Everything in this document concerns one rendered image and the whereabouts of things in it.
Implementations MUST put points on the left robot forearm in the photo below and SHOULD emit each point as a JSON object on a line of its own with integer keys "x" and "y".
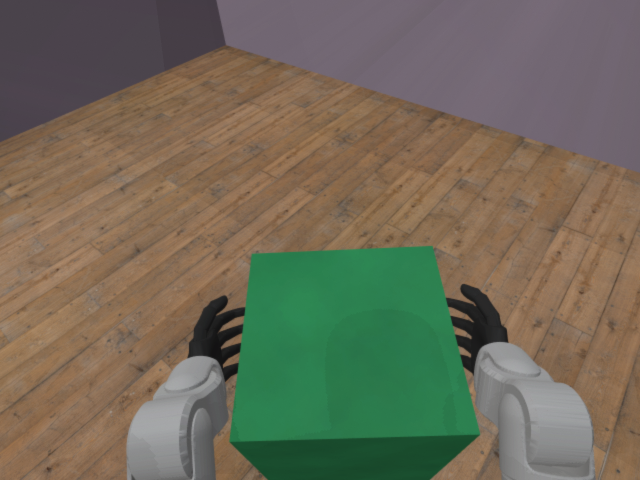
{"x": 171, "y": 437}

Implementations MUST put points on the right robot hand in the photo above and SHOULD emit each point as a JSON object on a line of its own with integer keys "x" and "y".
{"x": 486, "y": 329}

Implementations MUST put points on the carton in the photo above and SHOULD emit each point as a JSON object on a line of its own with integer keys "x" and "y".
{"x": 349, "y": 367}

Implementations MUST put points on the left robot hand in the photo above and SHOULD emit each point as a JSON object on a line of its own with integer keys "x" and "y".
{"x": 206, "y": 341}

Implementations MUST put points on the right robot forearm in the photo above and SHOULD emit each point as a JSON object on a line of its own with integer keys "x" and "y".
{"x": 545, "y": 429}

